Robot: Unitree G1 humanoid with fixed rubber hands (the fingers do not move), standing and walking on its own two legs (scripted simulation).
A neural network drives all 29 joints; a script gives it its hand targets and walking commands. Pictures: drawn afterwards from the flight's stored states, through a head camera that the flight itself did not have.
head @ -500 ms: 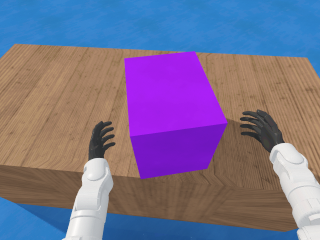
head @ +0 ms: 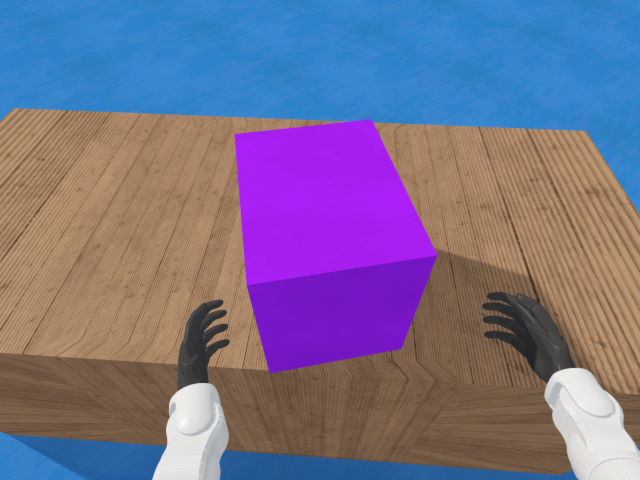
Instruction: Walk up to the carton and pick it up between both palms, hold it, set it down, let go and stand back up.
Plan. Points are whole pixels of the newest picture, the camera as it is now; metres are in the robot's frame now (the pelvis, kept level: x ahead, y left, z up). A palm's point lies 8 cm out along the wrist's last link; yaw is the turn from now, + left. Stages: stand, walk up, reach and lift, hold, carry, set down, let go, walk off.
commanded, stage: set down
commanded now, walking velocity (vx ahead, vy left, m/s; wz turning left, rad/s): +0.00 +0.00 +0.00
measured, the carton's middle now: (320, 245) +0.47 +0.05 -0.01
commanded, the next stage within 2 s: let go in 1.80 s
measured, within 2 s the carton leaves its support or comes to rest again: neither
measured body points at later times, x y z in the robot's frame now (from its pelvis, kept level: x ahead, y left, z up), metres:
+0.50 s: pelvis +0.01 +0.00 -0.01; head +0.03 +0.01 +0.44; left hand +0.22 +0.19 -0.04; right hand +0.25 -0.26 -0.04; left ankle +0.01 +0.15 -0.74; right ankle +0.00 -0.07 -0.74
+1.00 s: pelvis +0.03 +0.01 +0.00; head +0.03 +0.03 +0.45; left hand +0.20 +0.22 -0.07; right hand +0.21 -0.23 -0.07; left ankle +0.01 +0.15 -0.74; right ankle +0.00 -0.07 -0.74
